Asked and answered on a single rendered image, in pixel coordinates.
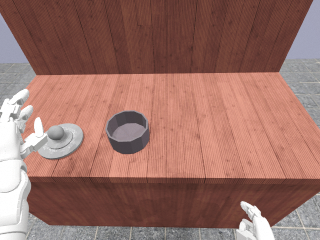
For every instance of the lid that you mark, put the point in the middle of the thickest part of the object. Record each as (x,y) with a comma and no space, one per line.
(57,149)

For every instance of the knob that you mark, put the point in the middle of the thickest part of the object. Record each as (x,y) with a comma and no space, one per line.
(55,132)

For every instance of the right robot hand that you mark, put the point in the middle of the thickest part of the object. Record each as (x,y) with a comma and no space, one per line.
(259,229)

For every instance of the left robot hand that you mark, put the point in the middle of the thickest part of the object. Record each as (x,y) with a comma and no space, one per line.
(12,125)

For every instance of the table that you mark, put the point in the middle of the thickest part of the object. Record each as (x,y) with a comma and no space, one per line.
(224,126)

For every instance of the robot left forearm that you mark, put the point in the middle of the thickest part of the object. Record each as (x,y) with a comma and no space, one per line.
(15,187)

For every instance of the pot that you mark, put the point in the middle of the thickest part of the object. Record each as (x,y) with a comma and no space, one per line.
(128,131)

